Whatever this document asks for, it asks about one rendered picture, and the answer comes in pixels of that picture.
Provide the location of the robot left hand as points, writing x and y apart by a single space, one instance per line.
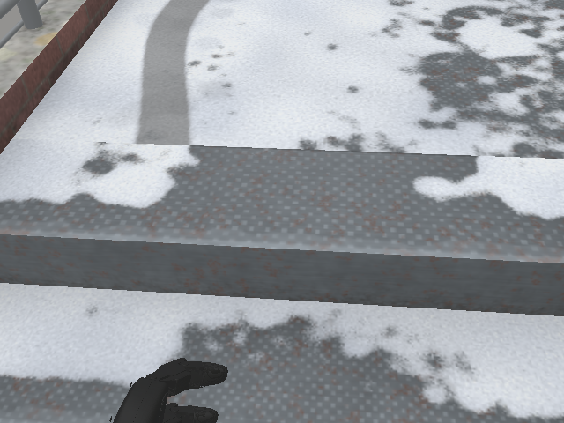
147 398

